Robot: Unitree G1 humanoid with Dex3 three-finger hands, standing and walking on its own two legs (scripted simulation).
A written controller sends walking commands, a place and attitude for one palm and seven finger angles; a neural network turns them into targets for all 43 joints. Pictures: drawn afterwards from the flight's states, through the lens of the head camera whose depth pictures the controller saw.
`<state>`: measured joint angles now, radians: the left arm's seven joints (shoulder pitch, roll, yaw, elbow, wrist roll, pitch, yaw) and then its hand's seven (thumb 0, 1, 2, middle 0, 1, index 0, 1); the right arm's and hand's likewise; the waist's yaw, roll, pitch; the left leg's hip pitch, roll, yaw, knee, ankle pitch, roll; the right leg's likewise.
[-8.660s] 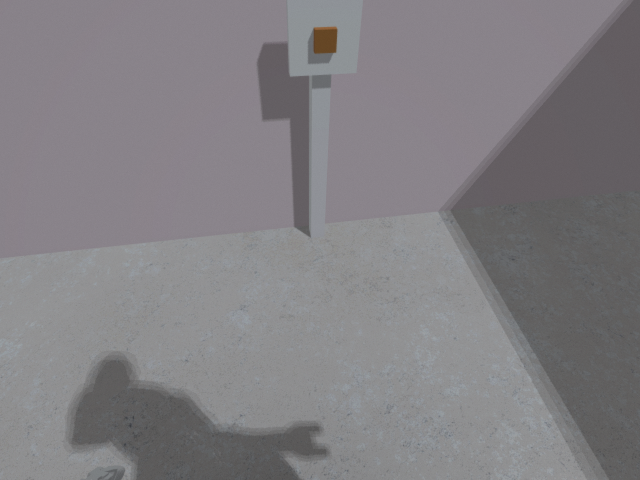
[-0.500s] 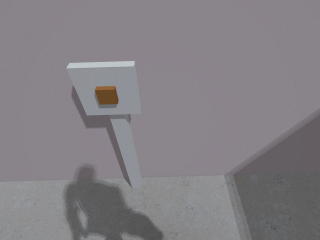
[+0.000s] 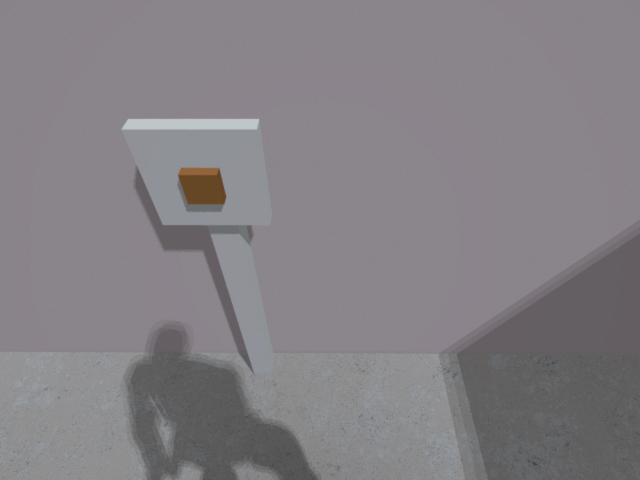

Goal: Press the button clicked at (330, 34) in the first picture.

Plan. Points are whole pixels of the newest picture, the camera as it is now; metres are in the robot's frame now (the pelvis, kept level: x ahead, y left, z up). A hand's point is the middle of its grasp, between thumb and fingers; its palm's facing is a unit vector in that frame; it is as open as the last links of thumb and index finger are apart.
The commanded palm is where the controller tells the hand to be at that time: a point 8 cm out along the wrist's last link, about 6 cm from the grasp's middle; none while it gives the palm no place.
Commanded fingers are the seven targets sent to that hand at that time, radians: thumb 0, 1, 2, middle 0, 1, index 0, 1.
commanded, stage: look again from close up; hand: left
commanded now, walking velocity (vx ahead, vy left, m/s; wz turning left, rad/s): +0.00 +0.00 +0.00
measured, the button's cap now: (203, 185) +0.54 +0.23 +0.07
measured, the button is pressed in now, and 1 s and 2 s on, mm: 0 0 0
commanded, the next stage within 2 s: shuffle to correct the standing spot in 0.58 s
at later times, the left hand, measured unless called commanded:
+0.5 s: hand out of the picture +0.05 +0.29 -0.16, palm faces +0.02 -0.95 -0.30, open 7.4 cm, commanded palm none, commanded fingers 0.00 0.90 0.90 -0.20 -0.30 -0.20 -0.30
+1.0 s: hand out of the picture -0.05 +0.23 -0.18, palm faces -0.04 -0.99 -0.17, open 7.4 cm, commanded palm none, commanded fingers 0.00 0.90 0.90 -0.20 -0.30 -0.20 -0.30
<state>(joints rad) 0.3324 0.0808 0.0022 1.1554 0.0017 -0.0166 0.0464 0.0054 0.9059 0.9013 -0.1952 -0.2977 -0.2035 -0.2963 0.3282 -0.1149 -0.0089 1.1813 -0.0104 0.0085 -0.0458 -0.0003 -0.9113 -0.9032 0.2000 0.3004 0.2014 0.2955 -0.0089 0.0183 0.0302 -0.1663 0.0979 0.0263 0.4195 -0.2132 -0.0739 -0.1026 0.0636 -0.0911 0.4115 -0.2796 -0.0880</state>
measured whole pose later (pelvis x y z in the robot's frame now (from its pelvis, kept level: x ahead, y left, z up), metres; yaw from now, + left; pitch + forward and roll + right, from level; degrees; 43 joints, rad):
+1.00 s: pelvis -0.01 +0.06 +0.00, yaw -2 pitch -2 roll +0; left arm 0.39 0.17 -0.01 1.11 0.03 0.02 0.01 0.01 0.91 0.90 -0.19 -0.30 -0.20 -0.30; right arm 0.33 -0.18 -0.01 1.13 -0.02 0.01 -0.01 0.00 -0.91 -0.90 0.20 0.30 0.21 0.30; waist -0.01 -0.02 0.01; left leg -0.21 -0.03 0.07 0.49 -0.25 0.05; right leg -0.18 -0.02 -0.04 0.51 -0.30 -0.01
